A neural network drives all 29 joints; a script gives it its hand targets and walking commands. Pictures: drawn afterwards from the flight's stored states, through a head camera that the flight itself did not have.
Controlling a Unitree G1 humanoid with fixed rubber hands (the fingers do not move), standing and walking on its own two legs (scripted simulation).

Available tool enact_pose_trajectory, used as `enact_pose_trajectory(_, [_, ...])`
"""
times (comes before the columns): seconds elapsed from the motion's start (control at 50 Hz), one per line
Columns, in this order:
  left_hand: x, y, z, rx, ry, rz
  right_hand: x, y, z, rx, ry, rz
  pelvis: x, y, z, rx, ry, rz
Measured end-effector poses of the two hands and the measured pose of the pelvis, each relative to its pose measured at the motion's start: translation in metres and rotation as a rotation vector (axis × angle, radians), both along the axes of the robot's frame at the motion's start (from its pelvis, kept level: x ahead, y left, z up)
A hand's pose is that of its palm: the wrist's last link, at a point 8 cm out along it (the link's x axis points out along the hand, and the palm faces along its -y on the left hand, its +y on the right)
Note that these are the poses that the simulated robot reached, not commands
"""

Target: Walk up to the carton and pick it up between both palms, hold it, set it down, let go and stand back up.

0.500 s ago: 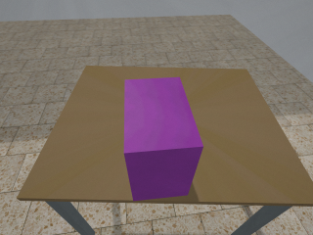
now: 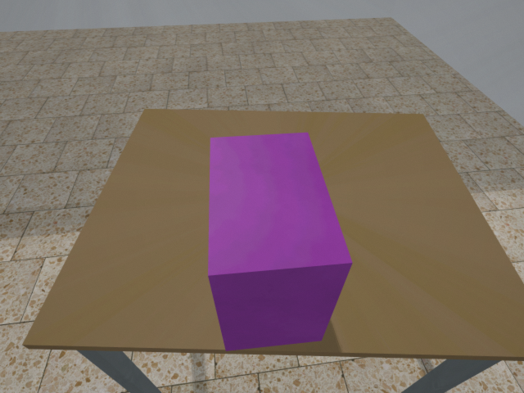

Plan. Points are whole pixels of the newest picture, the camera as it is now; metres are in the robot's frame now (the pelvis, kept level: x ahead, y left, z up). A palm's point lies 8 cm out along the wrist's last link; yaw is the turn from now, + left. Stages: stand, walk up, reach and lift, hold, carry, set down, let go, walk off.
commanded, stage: walk up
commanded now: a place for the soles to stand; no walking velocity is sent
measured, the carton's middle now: (267, 241) +0.38 +0.01 +0.03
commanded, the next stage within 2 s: reach and lift in 0.52 s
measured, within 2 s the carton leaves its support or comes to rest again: neither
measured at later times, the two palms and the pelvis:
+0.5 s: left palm out of the picture +0.07 +0.31 -0.11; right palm out of the picture +0.07 -0.30 -0.10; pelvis -0.01 +0.00 +0.00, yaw +1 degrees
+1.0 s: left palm out of the picture +0.12 +0.27 -0.07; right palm out of the picture +0.10 -0.30 -0.07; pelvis -0.04 -0.02 +0.00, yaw -2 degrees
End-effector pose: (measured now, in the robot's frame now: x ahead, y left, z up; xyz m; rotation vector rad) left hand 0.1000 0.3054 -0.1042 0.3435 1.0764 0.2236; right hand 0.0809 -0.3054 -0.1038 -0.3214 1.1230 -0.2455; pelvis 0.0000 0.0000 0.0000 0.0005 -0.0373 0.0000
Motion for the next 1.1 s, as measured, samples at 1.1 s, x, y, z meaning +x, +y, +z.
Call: enact_pose_trajectory(1.1, [0.005, -0.037, 0.031, -0.052, -0.093, 0.045, 0.019, 0.034, 0.036, 0.079, -0.320, 0.129, -0.044, -0.017, 0.002, -0.002, -0.059, -0.029])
